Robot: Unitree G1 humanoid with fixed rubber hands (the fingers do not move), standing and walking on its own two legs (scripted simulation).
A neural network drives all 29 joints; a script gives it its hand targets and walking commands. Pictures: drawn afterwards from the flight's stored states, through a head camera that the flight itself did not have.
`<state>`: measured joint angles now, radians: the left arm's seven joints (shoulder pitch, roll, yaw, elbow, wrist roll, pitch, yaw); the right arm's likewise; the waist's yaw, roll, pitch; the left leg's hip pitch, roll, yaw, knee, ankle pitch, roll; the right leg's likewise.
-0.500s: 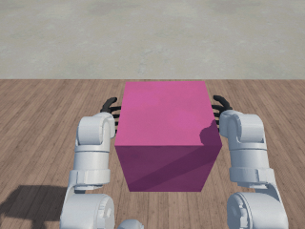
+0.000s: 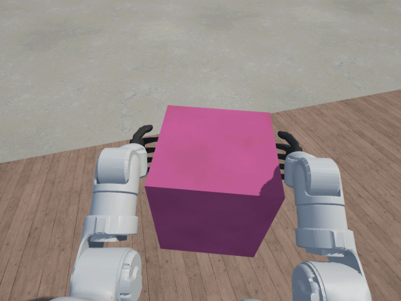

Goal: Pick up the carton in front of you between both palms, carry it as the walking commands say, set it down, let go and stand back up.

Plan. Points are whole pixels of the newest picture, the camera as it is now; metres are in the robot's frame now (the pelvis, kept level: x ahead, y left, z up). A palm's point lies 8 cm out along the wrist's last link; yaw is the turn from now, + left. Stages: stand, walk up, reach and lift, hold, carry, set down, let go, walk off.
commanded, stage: carry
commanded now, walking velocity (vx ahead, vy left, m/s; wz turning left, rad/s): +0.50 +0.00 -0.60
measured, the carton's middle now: (212, 184) +0.35 +0.02 +0.03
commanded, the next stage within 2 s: none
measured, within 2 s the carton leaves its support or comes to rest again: neither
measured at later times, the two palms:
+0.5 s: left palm (210, 91) +0.62 +0.03 +0.08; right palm (323, 107) +0.57 -0.27 +0.07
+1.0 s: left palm (171, 68) +0.84 +0.16 +0.01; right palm (254, 64) +0.87 -0.13 +0.02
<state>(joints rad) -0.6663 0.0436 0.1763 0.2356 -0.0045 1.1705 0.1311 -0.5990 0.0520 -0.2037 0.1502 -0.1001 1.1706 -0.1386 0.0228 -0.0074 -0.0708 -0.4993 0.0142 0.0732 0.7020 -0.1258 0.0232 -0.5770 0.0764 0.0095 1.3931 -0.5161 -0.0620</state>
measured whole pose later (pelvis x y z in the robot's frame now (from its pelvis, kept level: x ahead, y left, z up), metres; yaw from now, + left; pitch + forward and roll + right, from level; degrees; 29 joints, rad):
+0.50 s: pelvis +0.25 -0.04 -0.02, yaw -8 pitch +4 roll +0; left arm -0.61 -0.06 0.22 0.15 0.11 1.16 0.13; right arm -0.65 -0.04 -0.18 0.23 0.00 1.15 -0.12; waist -0.06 0.03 -0.02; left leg -0.46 0.06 0.02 1.15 -0.48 0.02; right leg -0.42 0.02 -0.14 0.60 -0.12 -0.17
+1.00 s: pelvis +0.51 -0.03 -0.08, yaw +5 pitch +3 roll -1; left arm -0.62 0.02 0.17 0.25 0.02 1.17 0.13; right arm -0.61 0.04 -0.21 0.21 -0.10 1.18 -0.11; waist 0.03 -0.01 -0.05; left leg -0.45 -0.08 0.11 0.68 -0.14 0.12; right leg -0.55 -0.04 -0.03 1.35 -0.51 -0.02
